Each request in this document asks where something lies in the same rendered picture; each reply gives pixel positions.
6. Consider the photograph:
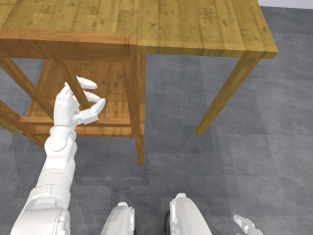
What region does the right robot shin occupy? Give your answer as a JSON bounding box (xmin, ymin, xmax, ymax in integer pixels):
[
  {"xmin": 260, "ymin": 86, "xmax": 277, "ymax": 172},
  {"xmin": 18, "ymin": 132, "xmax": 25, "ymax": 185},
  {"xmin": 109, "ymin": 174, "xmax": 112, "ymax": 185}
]
[{"xmin": 169, "ymin": 193, "xmax": 186, "ymax": 235}]

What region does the left robot forearm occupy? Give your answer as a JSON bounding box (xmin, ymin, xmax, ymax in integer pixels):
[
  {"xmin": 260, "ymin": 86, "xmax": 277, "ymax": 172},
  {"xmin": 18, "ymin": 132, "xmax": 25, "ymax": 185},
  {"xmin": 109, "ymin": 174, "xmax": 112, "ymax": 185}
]
[{"xmin": 10, "ymin": 125, "xmax": 77, "ymax": 235}]

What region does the table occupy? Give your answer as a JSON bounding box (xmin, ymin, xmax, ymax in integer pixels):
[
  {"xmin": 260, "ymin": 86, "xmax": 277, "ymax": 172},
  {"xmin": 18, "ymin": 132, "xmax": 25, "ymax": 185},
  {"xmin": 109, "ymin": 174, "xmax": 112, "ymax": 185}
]
[{"xmin": 0, "ymin": 0, "xmax": 279, "ymax": 136}]

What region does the robot right thigh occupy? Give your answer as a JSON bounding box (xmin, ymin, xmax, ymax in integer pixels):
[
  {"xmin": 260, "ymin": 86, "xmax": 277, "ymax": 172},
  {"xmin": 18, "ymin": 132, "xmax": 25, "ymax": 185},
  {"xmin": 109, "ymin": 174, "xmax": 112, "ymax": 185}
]
[{"xmin": 169, "ymin": 197, "xmax": 212, "ymax": 235}]

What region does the robot right hand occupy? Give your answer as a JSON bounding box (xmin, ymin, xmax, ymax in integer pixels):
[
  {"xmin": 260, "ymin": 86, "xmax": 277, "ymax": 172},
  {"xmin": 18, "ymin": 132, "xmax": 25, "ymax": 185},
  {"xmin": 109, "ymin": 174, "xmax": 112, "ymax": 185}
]
[{"xmin": 233, "ymin": 214, "xmax": 263, "ymax": 235}]

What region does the chair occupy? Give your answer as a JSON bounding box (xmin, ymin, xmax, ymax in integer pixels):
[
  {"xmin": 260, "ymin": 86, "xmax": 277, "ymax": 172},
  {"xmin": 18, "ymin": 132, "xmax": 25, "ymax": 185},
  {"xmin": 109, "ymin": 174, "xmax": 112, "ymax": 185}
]
[{"xmin": 0, "ymin": 27, "xmax": 147, "ymax": 165}]

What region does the left robot upper arm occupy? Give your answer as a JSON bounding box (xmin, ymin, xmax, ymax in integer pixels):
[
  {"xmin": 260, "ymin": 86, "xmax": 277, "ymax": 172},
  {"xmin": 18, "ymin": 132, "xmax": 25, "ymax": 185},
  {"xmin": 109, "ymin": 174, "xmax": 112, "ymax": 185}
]
[{"xmin": 13, "ymin": 208, "xmax": 70, "ymax": 235}]

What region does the robot left hand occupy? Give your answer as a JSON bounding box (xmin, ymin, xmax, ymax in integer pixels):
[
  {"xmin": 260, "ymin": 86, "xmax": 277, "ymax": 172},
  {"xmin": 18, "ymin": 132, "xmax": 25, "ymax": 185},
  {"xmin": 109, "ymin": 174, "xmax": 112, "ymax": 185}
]
[{"xmin": 53, "ymin": 76, "xmax": 106, "ymax": 130}]

